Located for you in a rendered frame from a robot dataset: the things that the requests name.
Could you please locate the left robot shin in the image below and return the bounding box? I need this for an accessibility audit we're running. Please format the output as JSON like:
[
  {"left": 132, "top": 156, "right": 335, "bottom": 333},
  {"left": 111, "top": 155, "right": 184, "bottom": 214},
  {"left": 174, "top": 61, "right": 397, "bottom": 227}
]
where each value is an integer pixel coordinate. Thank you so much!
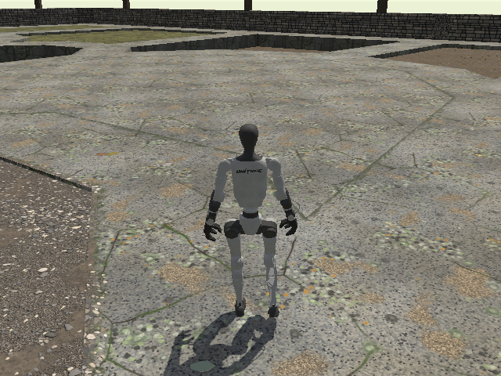
[{"left": 231, "top": 257, "right": 243, "bottom": 306}]

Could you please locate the left robot hand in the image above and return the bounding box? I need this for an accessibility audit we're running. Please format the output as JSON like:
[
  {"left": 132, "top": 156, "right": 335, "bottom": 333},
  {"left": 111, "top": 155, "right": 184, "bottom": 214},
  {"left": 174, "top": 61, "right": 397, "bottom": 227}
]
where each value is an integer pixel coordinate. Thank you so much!
[{"left": 204, "top": 223, "right": 222, "bottom": 241}]

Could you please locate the left robot upper arm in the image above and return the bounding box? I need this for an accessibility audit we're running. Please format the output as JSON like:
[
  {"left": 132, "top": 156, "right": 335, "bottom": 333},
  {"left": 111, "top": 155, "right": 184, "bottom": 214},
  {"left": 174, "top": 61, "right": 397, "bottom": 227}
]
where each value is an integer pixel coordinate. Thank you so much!
[{"left": 213, "top": 158, "right": 233, "bottom": 202}]

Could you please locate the robot left forearm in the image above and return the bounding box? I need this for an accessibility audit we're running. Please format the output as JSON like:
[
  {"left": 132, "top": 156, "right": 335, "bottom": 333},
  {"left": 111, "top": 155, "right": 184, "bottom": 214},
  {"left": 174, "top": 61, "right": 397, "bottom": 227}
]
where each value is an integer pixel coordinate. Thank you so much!
[{"left": 205, "top": 190, "right": 221, "bottom": 226}]

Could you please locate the right robot hand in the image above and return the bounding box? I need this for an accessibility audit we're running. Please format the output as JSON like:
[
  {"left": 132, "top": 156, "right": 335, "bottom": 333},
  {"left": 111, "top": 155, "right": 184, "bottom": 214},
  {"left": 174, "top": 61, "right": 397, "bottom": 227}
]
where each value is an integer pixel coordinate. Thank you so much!
[{"left": 279, "top": 219, "right": 297, "bottom": 236}]

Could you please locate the robot right forearm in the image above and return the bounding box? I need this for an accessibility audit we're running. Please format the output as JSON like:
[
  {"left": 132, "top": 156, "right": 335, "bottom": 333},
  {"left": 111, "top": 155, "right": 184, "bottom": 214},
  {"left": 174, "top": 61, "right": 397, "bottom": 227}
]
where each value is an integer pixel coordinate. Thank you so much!
[{"left": 280, "top": 188, "right": 296, "bottom": 221}]

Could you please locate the right robot upper arm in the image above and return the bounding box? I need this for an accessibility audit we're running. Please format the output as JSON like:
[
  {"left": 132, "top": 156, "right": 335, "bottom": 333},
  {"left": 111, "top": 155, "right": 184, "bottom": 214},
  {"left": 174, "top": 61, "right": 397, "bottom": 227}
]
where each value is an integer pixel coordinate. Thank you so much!
[{"left": 265, "top": 157, "right": 288, "bottom": 201}]

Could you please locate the humanoid robot torso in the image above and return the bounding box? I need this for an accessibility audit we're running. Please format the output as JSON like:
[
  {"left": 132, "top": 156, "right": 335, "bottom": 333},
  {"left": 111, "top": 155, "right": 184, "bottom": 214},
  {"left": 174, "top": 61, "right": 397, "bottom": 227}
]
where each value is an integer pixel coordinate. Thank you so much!
[{"left": 231, "top": 154, "right": 268, "bottom": 235}]

